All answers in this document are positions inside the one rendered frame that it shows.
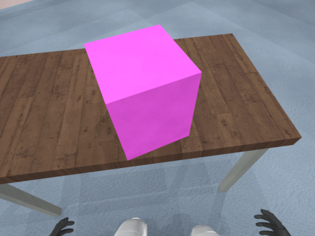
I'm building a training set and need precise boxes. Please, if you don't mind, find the carton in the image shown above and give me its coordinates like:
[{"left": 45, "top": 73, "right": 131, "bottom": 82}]
[{"left": 84, "top": 25, "right": 202, "bottom": 160}]

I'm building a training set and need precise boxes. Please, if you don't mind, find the robot left hand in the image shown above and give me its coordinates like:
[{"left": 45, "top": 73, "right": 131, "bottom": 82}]
[{"left": 49, "top": 217, "right": 75, "bottom": 236}]

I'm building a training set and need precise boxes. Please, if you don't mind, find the robot right hand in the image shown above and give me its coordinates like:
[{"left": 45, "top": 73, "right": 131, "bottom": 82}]
[{"left": 254, "top": 209, "right": 291, "bottom": 236}]

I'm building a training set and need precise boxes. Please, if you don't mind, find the table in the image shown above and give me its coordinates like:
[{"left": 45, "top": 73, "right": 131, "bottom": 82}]
[{"left": 0, "top": 33, "right": 302, "bottom": 217}]

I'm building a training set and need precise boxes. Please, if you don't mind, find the robot right thigh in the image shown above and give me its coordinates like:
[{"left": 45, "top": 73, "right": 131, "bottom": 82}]
[{"left": 190, "top": 225, "right": 220, "bottom": 236}]

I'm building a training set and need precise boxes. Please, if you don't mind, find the robot left thigh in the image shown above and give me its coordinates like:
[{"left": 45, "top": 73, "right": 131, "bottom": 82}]
[{"left": 114, "top": 219, "right": 147, "bottom": 236}]

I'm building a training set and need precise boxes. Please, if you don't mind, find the robot thigh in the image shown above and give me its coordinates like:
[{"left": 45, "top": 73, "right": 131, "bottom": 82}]
[
  {"left": 190, "top": 225, "right": 220, "bottom": 236},
  {"left": 114, "top": 219, "right": 147, "bottom": 236}
]

